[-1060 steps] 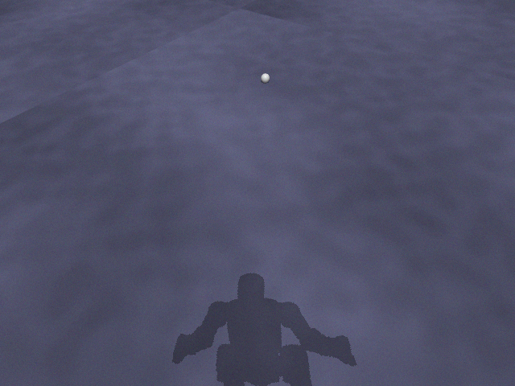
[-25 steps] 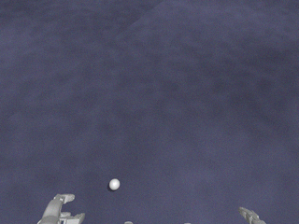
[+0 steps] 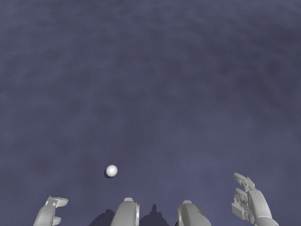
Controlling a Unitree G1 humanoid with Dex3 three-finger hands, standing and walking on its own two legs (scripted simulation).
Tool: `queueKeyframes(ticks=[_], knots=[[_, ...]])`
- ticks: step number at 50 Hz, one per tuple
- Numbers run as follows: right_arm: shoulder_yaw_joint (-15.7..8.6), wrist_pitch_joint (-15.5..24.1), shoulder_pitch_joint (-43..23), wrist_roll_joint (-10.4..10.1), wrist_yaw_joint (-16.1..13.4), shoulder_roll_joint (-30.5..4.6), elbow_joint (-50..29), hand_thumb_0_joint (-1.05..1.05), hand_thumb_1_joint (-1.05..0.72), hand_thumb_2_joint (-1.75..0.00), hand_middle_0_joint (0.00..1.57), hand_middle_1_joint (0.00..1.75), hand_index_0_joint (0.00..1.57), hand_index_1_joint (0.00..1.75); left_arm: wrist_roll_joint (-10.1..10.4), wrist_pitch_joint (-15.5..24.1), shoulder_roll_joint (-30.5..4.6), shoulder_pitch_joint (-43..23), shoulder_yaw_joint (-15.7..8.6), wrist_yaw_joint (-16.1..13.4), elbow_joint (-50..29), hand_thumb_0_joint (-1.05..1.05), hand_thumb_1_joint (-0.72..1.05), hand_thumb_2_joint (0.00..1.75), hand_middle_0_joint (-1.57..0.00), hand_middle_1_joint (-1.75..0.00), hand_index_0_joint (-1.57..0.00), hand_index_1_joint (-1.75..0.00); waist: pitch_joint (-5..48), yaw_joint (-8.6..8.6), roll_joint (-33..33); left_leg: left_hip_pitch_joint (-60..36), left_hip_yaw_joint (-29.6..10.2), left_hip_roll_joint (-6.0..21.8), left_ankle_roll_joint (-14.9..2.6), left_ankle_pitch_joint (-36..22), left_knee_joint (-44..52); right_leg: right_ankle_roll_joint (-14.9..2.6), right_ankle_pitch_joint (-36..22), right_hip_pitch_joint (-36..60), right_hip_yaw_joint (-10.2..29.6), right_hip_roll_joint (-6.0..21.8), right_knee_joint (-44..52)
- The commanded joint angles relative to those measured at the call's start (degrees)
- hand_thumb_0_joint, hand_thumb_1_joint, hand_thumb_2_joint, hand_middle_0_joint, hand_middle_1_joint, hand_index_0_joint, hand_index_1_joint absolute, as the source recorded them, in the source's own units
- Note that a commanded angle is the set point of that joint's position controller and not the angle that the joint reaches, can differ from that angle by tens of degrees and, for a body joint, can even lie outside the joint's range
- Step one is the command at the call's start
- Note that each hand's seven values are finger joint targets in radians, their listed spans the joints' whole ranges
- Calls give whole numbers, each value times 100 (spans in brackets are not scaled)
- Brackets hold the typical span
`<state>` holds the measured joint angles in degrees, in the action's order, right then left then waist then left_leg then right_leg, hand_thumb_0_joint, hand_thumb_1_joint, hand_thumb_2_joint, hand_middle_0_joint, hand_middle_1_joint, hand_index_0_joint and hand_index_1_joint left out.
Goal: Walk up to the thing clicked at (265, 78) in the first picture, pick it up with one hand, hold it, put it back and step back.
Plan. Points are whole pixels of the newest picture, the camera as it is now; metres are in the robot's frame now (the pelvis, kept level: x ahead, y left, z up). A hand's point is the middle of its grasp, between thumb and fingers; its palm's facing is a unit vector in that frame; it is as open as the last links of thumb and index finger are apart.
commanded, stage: rise first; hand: left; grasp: from above
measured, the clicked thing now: (111, 170) +0.40 +0.25 -0.64
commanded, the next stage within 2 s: approach in 1.98 s
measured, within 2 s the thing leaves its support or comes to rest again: neither
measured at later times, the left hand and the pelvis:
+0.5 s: hand (75, 212) +0.18 +0.29 -0.27, palm faces -0.40 -0.62 -0.67, open 14.0 cm; pelvis -0.05 +0.00 -0.13, yaw -1 degrees
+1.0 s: hand (85, 188) +0.27 +0.31 -0.42, palm faces -0.48 -0.24 -0.85, open 14.1 cm; pelvis -0.09 +0.00 -0.28, yaw -4 degrees
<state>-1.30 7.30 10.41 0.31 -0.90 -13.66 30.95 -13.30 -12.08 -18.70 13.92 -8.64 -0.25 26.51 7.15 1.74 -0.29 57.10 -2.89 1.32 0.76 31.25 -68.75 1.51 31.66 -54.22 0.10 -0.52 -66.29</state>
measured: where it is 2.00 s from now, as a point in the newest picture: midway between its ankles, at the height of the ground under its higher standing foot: outside the picture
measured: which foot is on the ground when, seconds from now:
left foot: down 0.00-1.00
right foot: down 0.00-1.00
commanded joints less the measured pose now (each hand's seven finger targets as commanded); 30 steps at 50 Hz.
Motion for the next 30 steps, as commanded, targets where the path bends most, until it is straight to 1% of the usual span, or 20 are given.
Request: queueKeyframes(ticks=[1,2,4,5,7,8,9,11,12,15,16,17,19,20,21,22,24,25,29,30], knots=[[-381,281,102,-50,-34,-859,-776,0,-91,-90,20,30,20,30,-140,56,-1051,459,-435,-112,-961,0,-55,94,-7,-109,-8,-108,1735,-63,-405,-1139,127,-45,-111,-2240,516,-266,-1831,424,-243,-94,352],[-382,291,98,-56,-15,-849,-800,0,-91,-90,20,30,20,30,-169,50,-1047,537,-424,-108,-1069,0,-56,95,-7,-109,-8,-108,1824,-97,-429,-1098,129,-54,-113,-2354,424,-269,-1913,403,-235,-98,266],[-400,302,69,-53,22,-864,-822,0,-90,-90,20,30,20,30,-219,28,-998,629,-398,-90,-1066,0,-56,95,-6,-108,-7,-107,1757,-77,-415,-900,116,-59,-109,-2119,316,-270,-1706,163,-245,-106,133],[-395,312,10,-50,33,-865,-836,0,-90,-90,20,30,20,30,-244,50,-1048,581,-421,-94,-1221,0,-56,95,-7,-108,-7,-108,1792,-106,-473,-821,77,-55,-97,-2151,263,-283,-1680,45,-255,-113,14],[-398,320,-41,-59,59,-850,-900,0,-89,-90,20,30,20,30,-294,75,-1035,593,-384,-77,-1403,0,-54,94,-6,-109,-7,-108,1800,-99,-463,-615,64,-80,-111,-1780,162,-283,-1435,-103,-244,-109,-60],[-418,330,4,-71,77,-856,-895,0,-89,-90,20,30,20,30,-328,80,-1055,711,-442,-105,-1356,0,-55,95,-6,-108,-7,-108,1876,-110,-372,-528,67,-96,-126,-1774,83,-273,-1493,-89,-247,-109,-117],[-418,339,-52,-76,89,-864,-919,0,-88,-90,20,30,20,30,-357,113,-1142,538,-467,-120,-1476,0,-54,95,-6,-108,-6,-107,1856,-92,-376,-407,72,-93,-127,-1651,24,-277,-1413,-192,-229,-108,-175],[-396,380,-155,-83,90,-869,-867,0,-88,-90,20,30,20,30,-488,239,-1141,45,-316,-110,-1310,0,-54,95,-6,-109,-7,-108,1700,73,-397,-85,47,-97,-141,-1334,-190,-278,-1154,-615,-202,-107,-362],[-417,402,-140,-82,94,-900,-836,0,-88,-90,20,30,20,30,-602,334,-1298,-169,-411,-134,-1184,0,-54,95,-6,-108,-6,-107,1714,80,-320,132,55,-109,-167,-1183,-348,-269,-1079,-758,-193,-102,-456],[-422,488,-199,-45,136,-963,-644,0,-86,-89,20,30,20,30,-945,746,-1450,-690,-453,-179,-598,0,-52,95,-5,-107,-6,-106,1686,48,-388,654,38,-135,-156,-758,-733,-299,-668,-1412,-144,-88,-956],[-420,513,-236,-38,157,-994,-568,0,-86,-89,20,30,20,30,-1083,905,-1463,-917,-398,-194,-333,0,-50,94,-5,-108,-6,-106,1708,74,-427,817,6,-127,-143,-655,-874,-304,-577,-1677,-154,-83,-1179],[-455,546,-246,-31,166,-1022,-541,0,-85,-89,20,30,20,30,-1220,1070,-1459,-1130,-322,-193,-327,0,-49,95,-5,-108,-6,-107,1853,57,-440,933,3,-123,-138,-467,-989,-309,-434,-1861,-139,-86,-1309],[-491,601,-265,-35,174,-1076,-460,0,-86,-89,20,30,20,30,-1483,1374,-1587,-1461,-301,-244,-231,0,-51,96,-5,-108,-6,-107,2184,41,-513,1112,-3,-123,-118,-314,-1224,-308,-332,-2145,-134,-96,-1591],[-497,627,-307,-32,169,-1091,-406,0,-87,-89,20,30,20,30,-1616,1506,-1733,-1582,-355,-303,-204,0,-52,97,-6,-108,-6,-107,2316,-16,-544,1248,39,-131,-119,-244,-1375,-304,-286,-2277,-125,-109,-1708],[-511,639,-294,-30,172,-1123,-332,0,-88,-89,20,30,20,30,-1747,1627,-1782,-1653,-341,-361,-116,0,-52,96,-6,-108,-7,-107,2487,-6,-607,1342,82,-138,-124,-318,-1569,-298,-373,-2371,-110,-111,-1849],[-506,641,-294,-29,185,-1171,-258,0,-89,-90,20,30,20,30,-1877,1732,-1967,-1828,-463,-433,37,0,-53,97,-7,-108,-7,-108,2607,-47,-595,1421,32,-131,-106,-414,-1668,-308,-427,-2528,-138,-120,-2051],[-507,609,-327,-22,205,-1211,-130,0,-90,-90,20,30,20,30,-2184,1896,-2156,-2142,-510,-556,460,0,-57,100,-7,-107,-7,-107,2700,-109,-651,1746,32,-134,-103,-422,-1997,-319,-377,-2951,-169,-129,-2373],[-498,582,-288,-23,216,-1215,-46,0,-90,-90,20,30,20,30,-2318,1943,-2286,-2268,-603,-625,728,0,-55,99,-8,-107,-7,-107,2789,-158,-563,1866,35,-143,-115,-548,-2163,-313,-460,-2975,-203,-133,-2494],[-551,471,-143,23,298,-1309,178,0,-90,-90,20,30,20,30,-2757,2106,-2553,-2929,-631,-811,932,0,-57,100,-8,-107,-7,-108,3619,-233,-660,1919,41,-134,-125,-1215,-2805,-327,-905,-3298,-281,-150,-3084],[-582,439,-98,34,316,-1335,248,0,-89,-90,20,30,20,30,-2856,2121,-2572,-3071,-604,-837,1134,0,-56,101,-7,-107,-7,-108,3591,-205,-560,2061,45,-129,-137,-1199,-2941,-320,-877,-3419,-313,-164,-3159]])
